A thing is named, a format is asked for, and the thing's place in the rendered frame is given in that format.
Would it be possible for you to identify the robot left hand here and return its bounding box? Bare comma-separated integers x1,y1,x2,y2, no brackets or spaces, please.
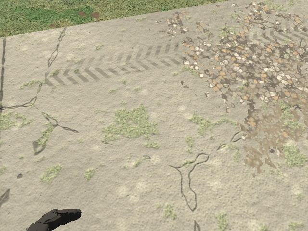
26,209,82,231

